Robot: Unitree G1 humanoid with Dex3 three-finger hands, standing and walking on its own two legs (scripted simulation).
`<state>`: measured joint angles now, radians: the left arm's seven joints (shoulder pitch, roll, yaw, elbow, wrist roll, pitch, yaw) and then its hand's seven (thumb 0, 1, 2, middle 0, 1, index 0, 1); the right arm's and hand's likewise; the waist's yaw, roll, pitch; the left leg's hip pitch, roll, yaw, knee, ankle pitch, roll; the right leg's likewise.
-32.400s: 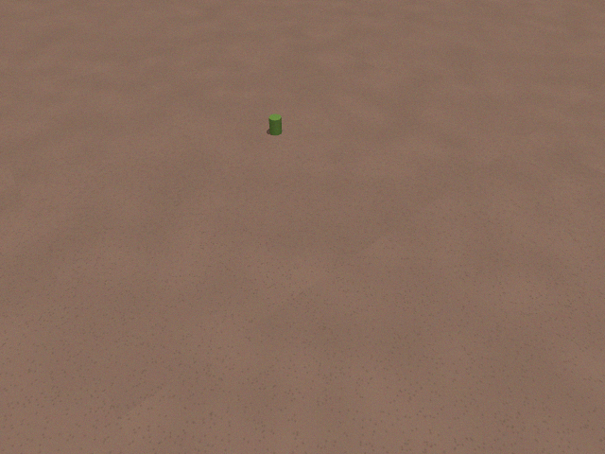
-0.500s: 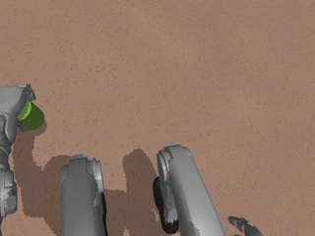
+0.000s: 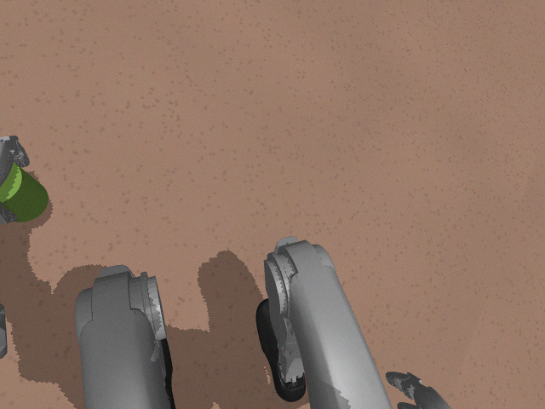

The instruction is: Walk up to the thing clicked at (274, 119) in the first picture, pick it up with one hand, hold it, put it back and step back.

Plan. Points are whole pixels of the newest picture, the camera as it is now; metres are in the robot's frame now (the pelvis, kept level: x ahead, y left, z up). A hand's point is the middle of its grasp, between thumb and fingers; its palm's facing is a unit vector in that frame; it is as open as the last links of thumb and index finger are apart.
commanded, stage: lower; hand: left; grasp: from above
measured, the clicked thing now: (8, 191) +0.46 +0.32 -0.22
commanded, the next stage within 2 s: rest in 0.14 s
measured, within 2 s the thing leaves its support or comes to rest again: rests again in 0.64 s
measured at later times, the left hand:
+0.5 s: hand (15, 196) +0.45 +0.32 -0.24, palm faces -0.46 -0.11 -0.88, open 9.9 cm
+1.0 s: hand (21, 195) +0.46 +0.32 -0.26, palm faces -0.45 -0.11 -0.89, open 9.9 cm
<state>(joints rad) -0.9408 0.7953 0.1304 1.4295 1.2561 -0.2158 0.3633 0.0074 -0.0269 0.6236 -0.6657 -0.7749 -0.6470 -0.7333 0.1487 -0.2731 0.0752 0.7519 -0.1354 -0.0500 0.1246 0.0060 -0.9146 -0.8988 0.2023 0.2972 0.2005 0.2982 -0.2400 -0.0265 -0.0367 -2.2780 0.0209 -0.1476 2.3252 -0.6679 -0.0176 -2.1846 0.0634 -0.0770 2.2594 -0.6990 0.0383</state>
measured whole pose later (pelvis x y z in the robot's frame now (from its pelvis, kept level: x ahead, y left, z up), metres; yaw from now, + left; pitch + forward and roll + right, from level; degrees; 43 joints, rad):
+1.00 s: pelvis +0.00 +0.00 -0.05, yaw -4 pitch +30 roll -12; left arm -0.98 0.95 0.18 1.58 1.29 -0.26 0.49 0.01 -0.04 0.64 -0.68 -0.76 -0.66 -0.72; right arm 0.10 -0.31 0.20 0.72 -0.20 -0.11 0.17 0.01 -0.90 -0.89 0.20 0.30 0.20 0.30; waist -0.30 -0.09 0.09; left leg -2.35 0.02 -0.23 2.51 -0.69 -0.02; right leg -2.24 0.09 -0.14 2.38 -0.69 0.05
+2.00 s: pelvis +0.00 +0.01 -0.04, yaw -6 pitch +29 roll -13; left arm -0.98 0.98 0.14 1.58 1.25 -0.24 0.49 0.00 -0.52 1.06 -0.09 -1.05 -0.09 -1.05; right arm 0.09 -0.31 0.25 0.69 -0.21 -0.14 0.19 0.01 -0.89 -0.89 0.20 0.30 0.20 0.30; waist -0.32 -0.11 0.11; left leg -2.34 0.02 -0.25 2.51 -0.69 -0.02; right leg -2.22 0.10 -0.16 2.36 -0.68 0.06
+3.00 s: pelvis -0.01 +0.00 +0.04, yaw +1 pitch +34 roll -8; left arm -0.93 0.83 0.00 1.21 1.13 -0.26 0.07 0.00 -0.52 1.00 -0.09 -0.99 -0.09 -0.99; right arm 0.16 -0.32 0.10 0.64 -0.07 0.02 0.09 0.01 -0.90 -0.90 0.20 0.30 0.20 0.30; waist -0.19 -0.01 -0.09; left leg -2.17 0.02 -0.13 2.20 -0.63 0.00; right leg -2.07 0.05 -0.07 2.13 -0.66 0.04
